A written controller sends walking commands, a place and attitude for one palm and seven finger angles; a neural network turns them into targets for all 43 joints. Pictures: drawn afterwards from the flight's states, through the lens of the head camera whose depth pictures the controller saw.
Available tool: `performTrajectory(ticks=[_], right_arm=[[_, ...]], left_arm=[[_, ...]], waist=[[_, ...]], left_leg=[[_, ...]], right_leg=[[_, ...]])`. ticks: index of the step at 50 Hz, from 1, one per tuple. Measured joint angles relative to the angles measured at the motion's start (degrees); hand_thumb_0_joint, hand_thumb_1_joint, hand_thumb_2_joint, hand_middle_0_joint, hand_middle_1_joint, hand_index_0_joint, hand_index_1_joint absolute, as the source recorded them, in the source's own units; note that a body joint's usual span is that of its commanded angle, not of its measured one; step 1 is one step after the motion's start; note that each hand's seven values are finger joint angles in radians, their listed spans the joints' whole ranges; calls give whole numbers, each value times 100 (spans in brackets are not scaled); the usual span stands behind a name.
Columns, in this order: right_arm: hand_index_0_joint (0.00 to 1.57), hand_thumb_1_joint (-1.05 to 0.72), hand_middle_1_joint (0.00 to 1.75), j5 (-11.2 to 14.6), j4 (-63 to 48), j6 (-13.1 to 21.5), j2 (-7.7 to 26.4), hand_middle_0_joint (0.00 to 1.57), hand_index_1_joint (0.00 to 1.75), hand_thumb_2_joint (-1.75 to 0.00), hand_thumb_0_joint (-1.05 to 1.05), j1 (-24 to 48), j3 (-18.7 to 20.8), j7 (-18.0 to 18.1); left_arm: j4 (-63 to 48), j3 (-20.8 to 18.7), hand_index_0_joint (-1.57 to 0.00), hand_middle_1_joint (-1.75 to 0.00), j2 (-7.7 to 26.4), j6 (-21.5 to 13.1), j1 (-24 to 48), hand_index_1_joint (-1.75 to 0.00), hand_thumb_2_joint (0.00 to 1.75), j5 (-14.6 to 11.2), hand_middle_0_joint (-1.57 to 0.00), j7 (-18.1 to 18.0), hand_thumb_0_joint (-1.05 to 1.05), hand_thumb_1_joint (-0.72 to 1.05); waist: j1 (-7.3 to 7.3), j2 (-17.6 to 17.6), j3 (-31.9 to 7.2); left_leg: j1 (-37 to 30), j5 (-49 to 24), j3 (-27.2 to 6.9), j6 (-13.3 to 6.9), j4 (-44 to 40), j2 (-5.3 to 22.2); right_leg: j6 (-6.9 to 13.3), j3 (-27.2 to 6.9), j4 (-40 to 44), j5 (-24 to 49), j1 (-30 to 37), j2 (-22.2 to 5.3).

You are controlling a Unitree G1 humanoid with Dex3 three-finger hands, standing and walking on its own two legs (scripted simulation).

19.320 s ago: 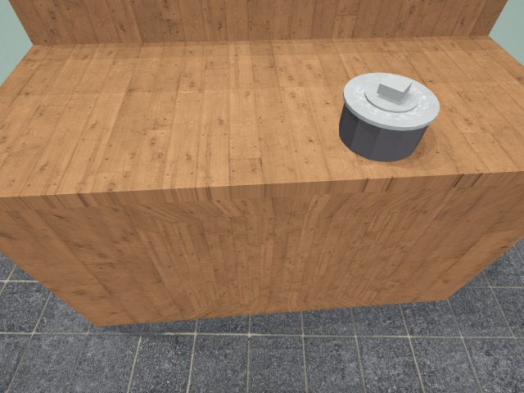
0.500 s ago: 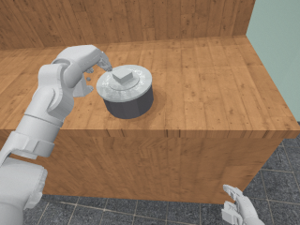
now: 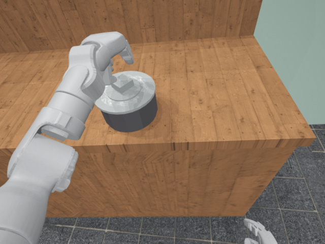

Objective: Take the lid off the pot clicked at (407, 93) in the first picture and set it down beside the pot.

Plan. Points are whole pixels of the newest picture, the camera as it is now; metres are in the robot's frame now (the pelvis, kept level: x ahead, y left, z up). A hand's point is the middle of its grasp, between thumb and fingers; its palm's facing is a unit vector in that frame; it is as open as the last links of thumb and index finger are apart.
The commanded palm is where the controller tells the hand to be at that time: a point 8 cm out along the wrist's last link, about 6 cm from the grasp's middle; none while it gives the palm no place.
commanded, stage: move the open hand above the knob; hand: left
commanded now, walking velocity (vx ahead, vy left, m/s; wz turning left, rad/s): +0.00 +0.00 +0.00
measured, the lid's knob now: (122, 83) +0.49 +0.12 +0.15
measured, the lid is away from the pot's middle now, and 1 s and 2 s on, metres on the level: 0.00 0.00 0.00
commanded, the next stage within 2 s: lower the open fingers around the knob in 0.82 s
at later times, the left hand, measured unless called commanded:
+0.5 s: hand (112, 65) +0.47 +0.12 +0.22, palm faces -0.20 -0.05 -0.98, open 10.0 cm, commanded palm +0.44 +0.13 +0.28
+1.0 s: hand (116, 66) +0.47 +0.11 +0.22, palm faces -0.23 -0.05 -0.97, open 10.0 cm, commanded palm +0.45 +0.12 +0.28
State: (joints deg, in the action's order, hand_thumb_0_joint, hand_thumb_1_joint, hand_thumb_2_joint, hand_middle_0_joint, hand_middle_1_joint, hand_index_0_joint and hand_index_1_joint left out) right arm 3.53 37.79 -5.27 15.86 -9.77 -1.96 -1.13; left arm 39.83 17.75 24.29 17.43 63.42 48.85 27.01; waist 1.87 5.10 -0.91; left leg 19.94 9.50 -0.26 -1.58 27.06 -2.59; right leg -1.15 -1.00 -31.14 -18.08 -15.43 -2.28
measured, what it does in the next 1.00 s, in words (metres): stands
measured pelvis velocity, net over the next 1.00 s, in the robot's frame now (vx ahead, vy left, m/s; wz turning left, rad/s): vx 0.01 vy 0.00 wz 0.01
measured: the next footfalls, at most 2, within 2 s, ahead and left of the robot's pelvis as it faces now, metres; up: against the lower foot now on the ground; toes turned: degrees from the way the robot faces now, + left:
none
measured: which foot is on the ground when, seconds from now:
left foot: down 0.00-1.00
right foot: down 0.00-1.00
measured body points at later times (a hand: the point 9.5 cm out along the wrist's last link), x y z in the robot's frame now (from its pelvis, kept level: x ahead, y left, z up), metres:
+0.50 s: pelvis +0.02 -0.01 +0.00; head +0.03 -0.05 +0.45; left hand +0.48 +0.12 +0.27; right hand +0.15 -0.26 -0.13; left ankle +0.05 +0.11 -0.73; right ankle -0.02 -0.13 -0.73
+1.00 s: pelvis +0.01 +0.00 +0.00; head +0.03 -0.05 +0.45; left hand +0.48 +0.11 +0.27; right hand +0.16 -0.24 -0.13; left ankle +0.05 +0.11 -0.73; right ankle -0.02 -0.13 -0.73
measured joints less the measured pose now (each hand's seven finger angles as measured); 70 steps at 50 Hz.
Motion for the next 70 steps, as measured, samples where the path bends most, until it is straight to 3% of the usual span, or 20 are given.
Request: performTrajectory(ticks=[9, 16, 22, 29, 38, 50, 61, 70], right_arm=[[20, -91, 30, -23, 66, 22, 59, 20, 30, -90, 1, -265, 65, 43], [20, -91, 30, 2, 17, -13, 123, 20, 30, -90, 1, -363, 141, 12], [19, -91, 30, 22, -50, -20, 136, 20, 30, -90, 1, -244, 171, -36], [19, -91, 30, 61, -155, -49, 103, 20, 30, -90, 1, 76, 144, -64], [20, -91, 30, 55, -193, -82, -20, 20, 30, -90, 1, 407, 6, -34], [20, -91, 30, 17, -46, -110, -53, 20, 30, -90, 1, 92, -22, 8], [20, -91, 30, 3, 4, -67, 94, 20, 30, -90, 1, -261, 121, 3], [19, -91, 30, 31, -40, -18, 92, 20, 30, -90, 1, -169, 155, 12]], left_arm=[[591, -236, -88, -8, -26, -183, 274, -8, 164, 99, -88, -84, 0, -36], [268, -362, -88, -8, 96, -209, -11, -8, 164, 84, -88, -77, 0, -36], [-221, -391, -88, -8, 166, -146, -303, -8, 164, 56, -88, -57, 0, -36], [-650, -91, -88, -8, 135, 39, -424, -8, 164, 2, -88, 57, 0, -36], [-352, 123, -88, -8, -68, 103, -131, -8, 164, -6, -88, 60, 0, -36], [211, 66, -88, -8, -170, 77, 172, -8, 164, -29, -88, 8, 0, -36], [46, -181, -88, -8, -103, 48, -231, -8, 164, -84, -88, 58, 0, -36], [33, -80, -88, -8, -110, 51, -405, -8, 164, -85, -88, -17, 0, -36]], waist=[[137, -9, -34], [147, 6, -35], [72, 23, -54], [-64, 21, -50], [-140, -8, -58], [-25, -5, -51], [113, 6, -5], [93, -34, 28]], left_leg=[[-43, -7, 81, 13, -135, 47], [-134, 23, 121, 21, -196, 75], [-182, 53, 105, 27, -187, 77], [-169, 67, 22, 30, -123, 40], [-82, 42, -66, 33, -62, 2], [-54, 24, -44, 19, -102, -5], [-149, 51, 43, -2, -158, 26], [-131, 57, 22, 5, -136, 37]], right_leg=[[15, -88, 108, 33, -9, 40], [29, -129, 181, 28, 70, 65], [36, -112, 205, 9, 139, 67], [38, -25, 158, -31, 170, 38], [38, 66, 89, -46, 115, 7], [23, 42, 127, -21, 77, -1], [9, -48, 222, 8, 155, 22], [16, -26, 236, 14, 160, 35]])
